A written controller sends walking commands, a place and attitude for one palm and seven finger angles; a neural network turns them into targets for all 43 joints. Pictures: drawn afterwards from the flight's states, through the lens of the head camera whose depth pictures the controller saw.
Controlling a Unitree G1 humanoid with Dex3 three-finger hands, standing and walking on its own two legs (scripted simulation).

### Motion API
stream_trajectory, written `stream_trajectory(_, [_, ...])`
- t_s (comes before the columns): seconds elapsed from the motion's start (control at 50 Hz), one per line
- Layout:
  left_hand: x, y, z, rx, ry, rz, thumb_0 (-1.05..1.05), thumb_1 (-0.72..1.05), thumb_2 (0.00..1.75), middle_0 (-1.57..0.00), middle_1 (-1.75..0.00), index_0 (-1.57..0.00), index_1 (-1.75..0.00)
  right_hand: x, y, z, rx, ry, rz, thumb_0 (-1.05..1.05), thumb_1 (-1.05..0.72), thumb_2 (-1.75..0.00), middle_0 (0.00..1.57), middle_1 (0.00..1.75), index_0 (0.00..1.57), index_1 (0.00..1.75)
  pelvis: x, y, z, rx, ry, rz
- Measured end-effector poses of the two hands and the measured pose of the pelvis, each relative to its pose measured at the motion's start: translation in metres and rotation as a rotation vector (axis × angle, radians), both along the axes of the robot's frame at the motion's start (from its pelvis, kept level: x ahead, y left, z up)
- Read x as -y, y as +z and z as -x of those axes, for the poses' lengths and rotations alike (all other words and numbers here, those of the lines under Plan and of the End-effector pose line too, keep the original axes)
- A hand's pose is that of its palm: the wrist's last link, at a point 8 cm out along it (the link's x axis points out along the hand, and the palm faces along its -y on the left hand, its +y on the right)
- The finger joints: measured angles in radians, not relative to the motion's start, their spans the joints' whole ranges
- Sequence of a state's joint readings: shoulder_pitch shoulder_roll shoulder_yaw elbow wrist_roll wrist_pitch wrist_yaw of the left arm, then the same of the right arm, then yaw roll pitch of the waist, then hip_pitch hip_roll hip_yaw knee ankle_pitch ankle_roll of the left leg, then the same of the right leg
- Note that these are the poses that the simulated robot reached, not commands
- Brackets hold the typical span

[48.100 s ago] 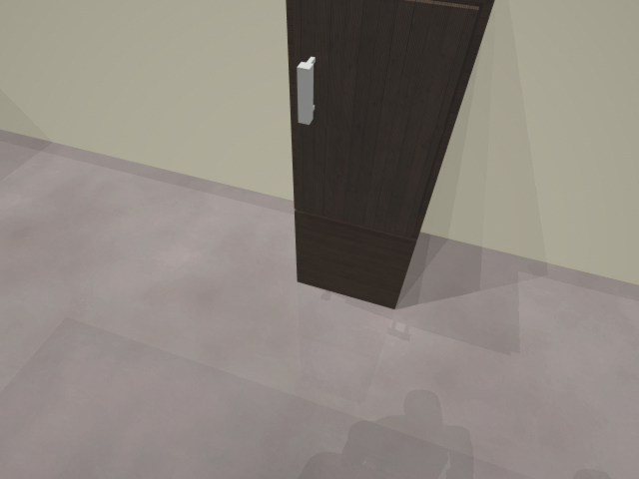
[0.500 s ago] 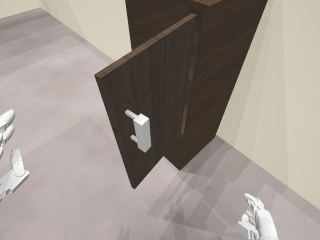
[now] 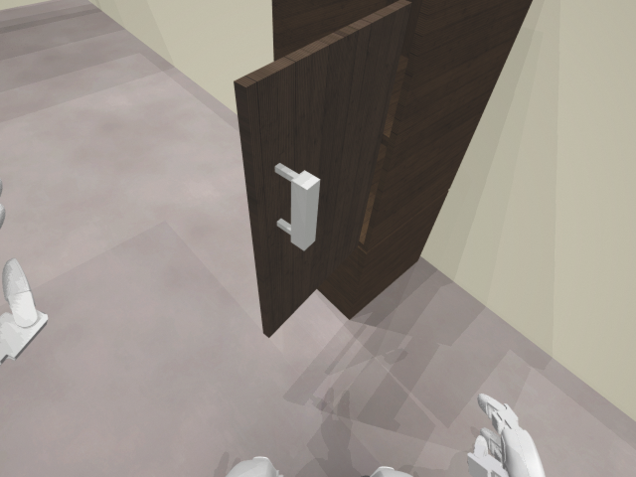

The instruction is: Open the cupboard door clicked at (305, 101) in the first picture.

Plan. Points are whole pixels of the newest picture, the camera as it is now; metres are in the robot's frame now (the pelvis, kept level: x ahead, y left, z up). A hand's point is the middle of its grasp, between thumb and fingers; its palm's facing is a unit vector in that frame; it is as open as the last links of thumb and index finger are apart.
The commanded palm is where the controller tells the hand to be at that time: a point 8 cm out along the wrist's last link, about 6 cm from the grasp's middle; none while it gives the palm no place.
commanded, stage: step back with the hand held close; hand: left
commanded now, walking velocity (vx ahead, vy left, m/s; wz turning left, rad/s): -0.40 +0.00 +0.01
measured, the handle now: (293, 206) +0.45 +0.07 +0.07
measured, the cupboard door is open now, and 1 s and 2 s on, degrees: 98 98 98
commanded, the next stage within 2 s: stop stepping back and stand still in 0.58 s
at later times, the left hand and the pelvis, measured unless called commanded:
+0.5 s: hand out of the picture +0.12 +0.25 +0.18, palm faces +0.32 -0.81 -0.50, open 7.4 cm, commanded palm +0.06 +0.29 +0.19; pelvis -0.09 -0.01 +0.02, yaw -2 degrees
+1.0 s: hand out of the picture -0.01 +0.24 +0.18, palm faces +0.41 -0.79 -0.46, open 7.4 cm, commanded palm -0.07 +0.28 +0.19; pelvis -0.21 -0.02 +0.02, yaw -1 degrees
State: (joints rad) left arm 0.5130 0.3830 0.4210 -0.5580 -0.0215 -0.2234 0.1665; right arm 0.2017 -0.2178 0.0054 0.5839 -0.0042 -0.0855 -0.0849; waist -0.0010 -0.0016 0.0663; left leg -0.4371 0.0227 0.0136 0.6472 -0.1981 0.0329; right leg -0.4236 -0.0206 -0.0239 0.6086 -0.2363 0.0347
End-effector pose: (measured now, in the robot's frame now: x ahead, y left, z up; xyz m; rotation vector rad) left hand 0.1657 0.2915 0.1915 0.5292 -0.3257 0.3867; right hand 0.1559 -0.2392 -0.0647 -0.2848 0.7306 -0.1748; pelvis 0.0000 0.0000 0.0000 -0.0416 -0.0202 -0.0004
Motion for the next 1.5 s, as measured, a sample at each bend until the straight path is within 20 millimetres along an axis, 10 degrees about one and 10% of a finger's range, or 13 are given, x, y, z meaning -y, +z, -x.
stream_trajectory(0.46, [0.001,0.007,0.062,-0.131,-0.080,-0.042,0.02,0.89,0.90,-0.21,-0.30,-0.21,-0.30,-0.003,0.030,0.050,0.070,0.018,-0.019,0.02,-0.91,-0.90,0.21,0.30,0.21,0.30,0.006,0.019,0.079,-0.052,-0.029,-0.007])
stream_trajectory(0.74, [0.030,0.012,0.160,-0.048,-0.050,0.014,0.01,0.89,0.90,-0.21,-0.30,-0.21,-0.30,0.016,0.012,0.160,-0.017,0.014,-0.037,0.02,-0.91,-0.90,0.21,0.30,0.21,0.30,0.025,0.017,0.165,-0.040,-0.049,-0.046])
stream_trajectory(1.0, [0.012,0.010,0.218,-0.089,0.017,-0.001,0.02,0.89,0.90,-0.21,-0.30,-0.21,-0.30,0.016,0.011,0.255,-0.008,-0.056,-0.043,0.02,-0.91,-0.90,0.20,0.30,0.21,0.30,0.021,0.022,0.215,-0.013,-0.012,-0.035])
stream_trajectory(1.18, [0.025,0.011,0.252,-0.039,0.025,0.025,0.01,0.89,0.90,-0.21,-0.30,-0.21,-0.30,0.027,-0.002,0.273,-0.052,-0.025,-0.045,0.02,-0.91,-0.90,0.21,0.30,0.21,0.30,0.027,0.018,0.238,-0.009,-0.010,-0.063])
stream_trajectory(1.5, [0.006,0.003,0.242,-0.057,0.047,0.015,0.02,0.89,0.90,-0.21,-0.30,-0.21,-0.30,0.005,-0.004,0.249,0.012,-0.003,-0.069,0.02,-0.91,-0.90,0.20,0.30,0.21,0.30,0.013,0.010,0.230,-0.006,0.012,-0.040])
